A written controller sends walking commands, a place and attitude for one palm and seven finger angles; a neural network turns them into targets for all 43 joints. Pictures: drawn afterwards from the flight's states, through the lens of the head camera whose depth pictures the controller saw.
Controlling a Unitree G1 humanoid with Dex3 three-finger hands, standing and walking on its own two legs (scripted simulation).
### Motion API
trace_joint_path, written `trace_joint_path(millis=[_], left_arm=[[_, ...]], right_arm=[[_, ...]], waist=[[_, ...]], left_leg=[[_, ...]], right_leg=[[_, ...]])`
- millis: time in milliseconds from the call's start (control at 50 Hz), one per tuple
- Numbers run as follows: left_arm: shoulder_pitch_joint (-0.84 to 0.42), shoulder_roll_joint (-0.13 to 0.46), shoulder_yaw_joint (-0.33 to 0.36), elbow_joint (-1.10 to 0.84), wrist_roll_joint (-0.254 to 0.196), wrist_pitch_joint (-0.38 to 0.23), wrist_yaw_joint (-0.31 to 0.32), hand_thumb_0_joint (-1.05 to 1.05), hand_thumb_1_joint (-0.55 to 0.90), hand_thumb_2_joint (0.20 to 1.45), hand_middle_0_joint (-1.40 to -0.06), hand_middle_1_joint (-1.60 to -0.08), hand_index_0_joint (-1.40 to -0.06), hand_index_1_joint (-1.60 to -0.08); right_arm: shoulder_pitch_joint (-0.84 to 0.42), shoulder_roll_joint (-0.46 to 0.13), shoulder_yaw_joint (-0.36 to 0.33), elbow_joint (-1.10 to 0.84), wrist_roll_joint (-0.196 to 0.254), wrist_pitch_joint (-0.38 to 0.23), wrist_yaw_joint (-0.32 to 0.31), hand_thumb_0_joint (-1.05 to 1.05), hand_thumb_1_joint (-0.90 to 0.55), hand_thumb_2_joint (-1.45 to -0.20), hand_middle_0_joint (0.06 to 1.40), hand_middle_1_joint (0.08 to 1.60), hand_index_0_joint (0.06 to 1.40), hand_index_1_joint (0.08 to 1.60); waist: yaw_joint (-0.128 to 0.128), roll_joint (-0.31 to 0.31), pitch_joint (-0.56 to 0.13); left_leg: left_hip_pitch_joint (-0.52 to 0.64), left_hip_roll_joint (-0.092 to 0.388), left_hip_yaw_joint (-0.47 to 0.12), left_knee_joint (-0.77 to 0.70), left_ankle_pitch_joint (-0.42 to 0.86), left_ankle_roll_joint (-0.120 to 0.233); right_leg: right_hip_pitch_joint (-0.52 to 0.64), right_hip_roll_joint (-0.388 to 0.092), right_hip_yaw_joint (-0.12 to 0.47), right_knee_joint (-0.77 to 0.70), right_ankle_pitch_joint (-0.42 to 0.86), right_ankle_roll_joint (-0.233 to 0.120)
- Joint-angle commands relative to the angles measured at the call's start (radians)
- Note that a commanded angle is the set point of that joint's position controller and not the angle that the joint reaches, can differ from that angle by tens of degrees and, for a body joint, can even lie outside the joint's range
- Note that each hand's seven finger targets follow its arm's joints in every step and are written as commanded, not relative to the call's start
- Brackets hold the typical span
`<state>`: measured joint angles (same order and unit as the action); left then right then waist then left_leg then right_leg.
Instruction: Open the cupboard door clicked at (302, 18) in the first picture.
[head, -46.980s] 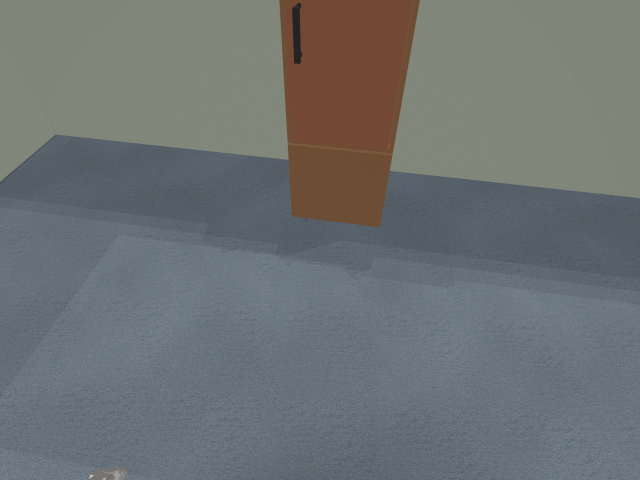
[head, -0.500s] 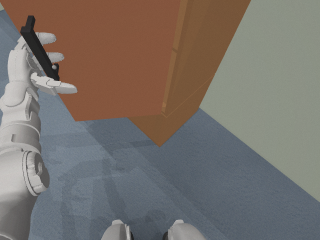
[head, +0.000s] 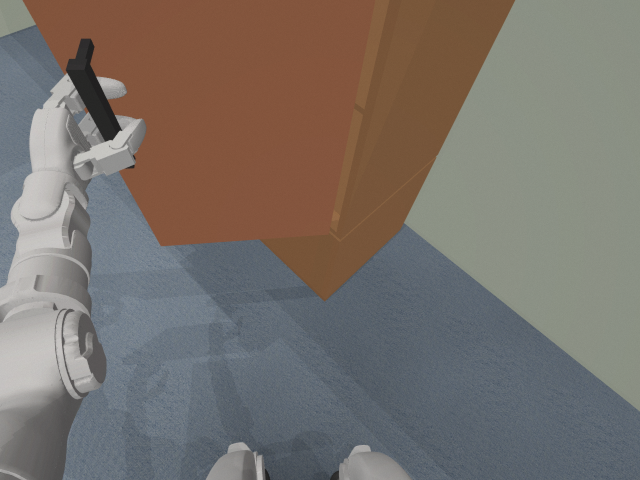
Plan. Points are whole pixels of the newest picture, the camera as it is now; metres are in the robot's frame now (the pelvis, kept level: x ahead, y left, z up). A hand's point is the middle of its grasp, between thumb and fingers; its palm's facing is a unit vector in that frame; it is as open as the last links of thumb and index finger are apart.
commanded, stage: close the thumb around the handle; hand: left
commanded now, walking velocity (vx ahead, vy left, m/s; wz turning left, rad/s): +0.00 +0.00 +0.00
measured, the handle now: (108, 109) +0.56 +0.23 +0.10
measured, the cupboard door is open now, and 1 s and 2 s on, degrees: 52 82 100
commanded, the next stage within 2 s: pull the door open along its arc in 0.18 s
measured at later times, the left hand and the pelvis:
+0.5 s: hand (122, 150) +0.49 +0.20 +0.10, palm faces +0.06 -1.00 +0.00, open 5.7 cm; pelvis +0.00 +0.00 +0.00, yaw -1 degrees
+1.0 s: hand (181, 244) +0.36 +0.13 +0.10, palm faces +0.39 -0.92 +0.05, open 6.0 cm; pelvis +0.01 -0.02 +0.02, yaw +1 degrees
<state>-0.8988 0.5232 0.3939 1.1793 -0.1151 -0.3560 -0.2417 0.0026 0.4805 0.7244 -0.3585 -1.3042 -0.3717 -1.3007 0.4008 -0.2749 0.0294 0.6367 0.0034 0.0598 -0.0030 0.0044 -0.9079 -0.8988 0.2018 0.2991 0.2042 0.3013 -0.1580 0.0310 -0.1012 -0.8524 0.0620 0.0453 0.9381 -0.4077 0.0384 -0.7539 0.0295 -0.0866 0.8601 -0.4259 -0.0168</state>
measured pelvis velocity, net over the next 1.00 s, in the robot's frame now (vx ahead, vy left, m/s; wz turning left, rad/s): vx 0.01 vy -0.02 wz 0.01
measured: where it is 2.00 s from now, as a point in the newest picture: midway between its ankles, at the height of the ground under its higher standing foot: outside the picture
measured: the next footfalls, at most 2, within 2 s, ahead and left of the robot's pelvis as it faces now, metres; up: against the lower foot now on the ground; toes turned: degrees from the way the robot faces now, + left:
none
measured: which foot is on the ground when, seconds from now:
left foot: down 0.00-1.00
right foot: down 0.00-1.00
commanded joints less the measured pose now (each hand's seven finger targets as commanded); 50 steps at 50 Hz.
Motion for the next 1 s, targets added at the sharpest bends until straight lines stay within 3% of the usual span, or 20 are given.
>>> trace_joint_path(millis=[0, 40, 80, 120, 180, 220, 280, 340, 520, 580, 600, 660, 680, 700, 720, 760, 820, 920, 940, 980], left_arm=[[-0.433, 0.215, 0.013, -0.249, -0.012, -0.082, 0.003, 0.0, 0.9, 0.9, -0.4, -1.35, -0.4, -1.35], [-0.431, 0.236, 0.027, -0.255, -0.013, -0.085, 0.007, 0.0, 0.9, 0.9, -0.4, -1.35, -0.4, -1.35], [-0.438, 0.203, 0.0, -0.251, -0.013, -0.083, 0.007, 0.0, 0.9, 0.9, -0.4, -1.35, -0.4, -1.35], [-0.448, 0.237, 0.018, -0.235, -0.007, -0.085, 0.011, 0.0, 0.9, 0.9, -0.4, -1.35, -0.4, -1.35], [-0.455, 0.219, 0.002, -0.225, -0.001, -0.082, 0.016, 0.0, 0.9, 0.9, -0.4, -1.35, -0.4, -1.35], [-0.462, 0.256, 0.03, -0.22, 0.003, -0.087, 0.019, 0.0, 0.9, 0.9, -0.4, -1.35, -0.4, -1.35], [-0.467, 0.239, 0.017, -0.212, -0.001, -0.083, 0.012, 0.0, 0.9, 0.9, -0.4, -1.35, -0.4, -1.35], [-0.387, 0.229, 0.02, -0.224, -0.007, -0.083, 0.002, 0.0, 0.9, 0.9, -0.4, -1.35, -0.4, -1.35], [-0.066, 0.165, 0.02, -0.425, -0.065, -0.057, -0.012, 0.0, 0.9, 0.9, -0.4, -1.35, -0.4, -1.35], [0.107, 0.093, -0.009, -0.524, -0.099, -0.027, -0.01, 0.0, 0.9, 0.9, -0.4, -1.35, -0.4, -1.35], [0.164, 0.08, -0.011, -0.585, -0.11, -0.025, -0.008, 0.0, 0.9, 0.9, -0.4, -1.35, -0.4, -1.35], [0.333, 0.024, -0.02, -0.723, -0.143, -0.001, 0.005, 0.0, 0.9, 0.9, -0.4, -1.35, -0.4, -1.35], [0.356, 0.009, 0.114, -0.794, -0.2, 0.02, 0.141, 0.0, 0.9, 0.9, -0.4, -1.35, -0.4, -1.35], [0.427, -0.043, 0.058, -0.821, -0.176, 0.031, 0.214, 0.0, 0.9, 0.9, -0.4, -1.35, -0.4, -1.35], [0.491, -0.092, 0.04, -0.859, -0.157, 0.044, 0.271, 0.0, 0.9, 0.9, -0.4, -1.35, -0.4, -1.35], [0.566, -0.133, 0.022, -0.947, -0.112, 0.056, 0.374, 0.0, 0.9, 0.9, -0.4, -1.35, -0.4, -1.35], [0.59, -0.202, -0.041, -1.034, -0.038, 0.076, 0.509, 0.0, 0.9, 0.9, -0.4, -1.35, -0.4, -1.35], [0.604, -0.342, -0.174, -1.127, 0.068, 0.127, 0.696, 0.0, 0.9, 0.9, -0.4, -1.35, -0.4, -1.35], [0.623, -0.388, -0.225, -1.149, 0.085, 0.139, 0.717, 0.0, 0.9, 0.9, -0.4, -1.35, -0.4, -1.35], [0.635, -0.413, -0.261, -1.147, 0.104, 0.157, 0.741, 0.0, 0.9, 0.9, -0.4, -1.35, -0.4, -1.35]], right_arm=[[0.162, -0.177, -0.067, -0.049, -0.005, -0.018, -0.011, 0.0, -0.9, -0.9, 0.2, 0.3, 0.2, 0.3], [0.156, -0.18, -0.068, -0.048, -0.004, -0.017, -0.011, 0.0, -0.9, -0.9, 0.2, 0.3, 0.2, 0.3], [0.153, -0.178, -0.067, -0.049, -0.003, -0.019, -0.009, 0.0, -0.9, -0.9, 0.2, 0.3, 0.2, 0.3], [0.154, -0.182, -0.067, -0.04, -0.002, -0.017, -0.013, 0.0, -0.9, -0.9, 0.2, 0.3, 0.2, 0.3], [0.155, -0.18, -0.065, -0.041, -0.002, -0.021, -0.014, 0.0, -0.9, -0.9, 0.2, 0.3, 0.2, 0.3], [0.16, -0.184, -0.066, -0.036, -0.005, -0.022, -0.017, 0.0, -0.9, -0.9, 0.2, 0.3, 0.2, 0.3], [0.159, -0.182, -0.064, -0.036, -0.005, -0.025, -0.017, 0.0, -0.9, -0.9, 0.2, 0.3, 0.2, 0.3], [0.154, -0.18, -0.065, -0.05, -0.004, -0.024, -0.016, 0.0, -0.9, -0.9, 0.2, 0.3, 0.2, 0.3], [0.095, -0.164, -0.076, -0.121, 0.017, -0.013, -0.005, 0.0, -0.9, -0.9, 0.2, 0.3, 0.2, 0.3], [0.052, -0.152, -0.077, -0.157, 0.03, -0.016, -0.002, 0.0, -0.9, -0.9, 0.2, 0.3, 0.2, 0.3], [0.038, -0.148, -0.074, -0.17, 0.03, -0.021, -0.001, 0.0, -0.9, -0.9, 0.2, 0.3, 0.2, 0.3], [-0.003, -0.135, -0.077, -0.194, 0.038, -0.037, 0.003, 0.0, -0.9, -0.9, 0.2, 0.3, 0.2, 0.3], [-0.047, -0.105, -0.075, -0.203, 0.031, -0.05, 0.005, 0.0, -0.9, -0.9, 0.2, 0.3, 0.2, 0.3], [-0.062, -0.107, -0.071, -0.202, 0.03, -0.065, 0.01, 0.0, -0.9, -0.9, 0.2, 0.3, 0.2, 0.3], [-0.075, -0.099, -0.071, -0.203, 0.028, -0.072, 0.019, 0.0, -0.9, -0.9, 0.2, 0.3, 0.2, 0.3], [-0.096, -0.091, -0.071, -0.201, 0.015, -0.074, 0.026, 0.0, -0.9, -0.9, 0.2, 0.3, 0.2, 0.3], [-0.14, -0.075, -0.067, -0.206, -0.007, -0.064, 0.026, 0.0, -0.9, -0.9, 0.2, 0.3, 0.2, 0.3], [-0.216, -0.047, -0.056, -0.21, -0.031, -0.028, 0.017, 0.0, -0.9, -0.9, 0.2, 0.3, 0.2, 0.3], [-0.227, -0.041, -0.055, -0.214, -0.035, -0.023, 0.016, 0.0, -0.9, -0.9, 0.2, 0.3, 0.2, 0.3], [-0.238, -0.04, -0.054, -0.211, -0.041, -0.01, 0.008, 0.0, -0.9, -0.9, 0.2, 0.3, 0.2, 0.3]], waist=[[-0.007, 0.121, -0.45], [-0.002, 0.119, -0.449], [-0.01, 0.114, -0.433], [-0.013, 0.115, -0.415], [-0.014, 0.112, -0.406], [-0.011, 0.108, -0.425], [-0.018, 0.099, -0.41], [0.006, 0.121, -0.436], [0.079, 0.074, -0.454], [0.101, 0.03, -0.391], [0.118, 0.059, -0.397], [0.135, 0.007, -0.376], [0.227, -0.021, -0.348], [0.201, -0.016, -0.308], [0.2, -0.013, -0.289], [0.2, -0.02, -0.291], [0.199, -0.045, -0.278], [0.193, -0.049, -0.247], [0.185, -0.04, -0.239], [0.171, -0.086, -0.216]], left_leg=[[0.48, -0.023, -0.109, -0.079, 0.439, -0.007], [0.466, -0.023, -0.106, -0.084, 0.419, -0.008], [0.462, -0.023, -0.107, -0.09, 0.403, -0.009], [0.449, -0.023, -0.106, -0.089, 0.392, -0.007], [0.441, -0.024, -0.109, -0.097, 0.36, -0.008], [0.439, -0.025, -0.109, -0.092, 0.366, -0.006], [0.428, -0.025, -0.107, -0.093, 0.347, -0.005], [0.439, -0.026, -0.102, -0.095, 0.371, -0.008], [0.452, -0.03, -0.067, -0.125, 0.455, -0.005], [0.431, -0.033, -0.049, -0.153, 0.435, -0.002], [0.441, -0.036, -0.045, -0.157, 0.467, -0.001], [0.438, -0.039, -0.03, -0.178, 0.476, -0.001], [0.38, -0.049, -0.026, -0.192, 0.457, -0.01], [0.379, -0.048, -0.027, -0.204, 0.428, -0.014], [0.385, -0.047, -0.023, -0.214, 0.419, -0.018], [0.402, -0.047, -0.019, -0.216, 0.441, -0.023], [0.405, -0.052, -0.018, -0.226, 0.395, -0.024], [0.444, -0.055, -0.022, -0.241, 0.357, -0.024], [0.453, -0.055, -0.018, -0.242, 0.348, -0.024], [0.452, -0.055, -0.022, -0.245, 0.324, -0.024]], right_leg=[[0.045, 0.04, 0.04, -0.082, 0.354, -0.002], [0.056, 0.039, 0.045, -0.086, 0.35, 0.0], [0.047, 0.04, 0.041, -0.089, 0.335, 0.001], [0.043, 0.038, 0.045, -0.091, 0.332, 0.0], [0.036, 0.037, 0.043, -0.094, 0.303, -0.001], [0.046, 0.036, 0.048, -0.091, 0.313, 0.001], [0.045, 0.037, 0.047, -0.096, 0.302, 0.002], [0.059, 0.035, 0.045, -0.089, 0.318, -0.002], [0.192, 0.037, 0.042, -0.097, 0.429, -0.002], [0.24, 0.035, 0.04, -0.116, 0.445, -0.001], [0.263, 0.032, 0.041, -0.116, 0.468, -0.004], [0.322, 0.027, 0.042, -0.126, 0.523, 0.002], [0.345, 0.025, 0.028, -0.136, 0.497, 0.003], [0.343, 0.027, 0.025, -0.137, 0.47, 0.003], [0.339, 0.025, 0.02, -0.137, 0.459, 0.004], [0.356, 0.019, 0.019, -0.132, 0.474, 0.003], [0.383, 0.007, 0.031, -0.143, 0.452, 0.002], [0.398, -0.013, 0.044, -0.182, 0.41, -0.001], [0.399, -0.016, 0.045, -0.189, 0.408, 0.0], [0.406, -0.023, 0.053, -0.211, 0.405, 0.003]])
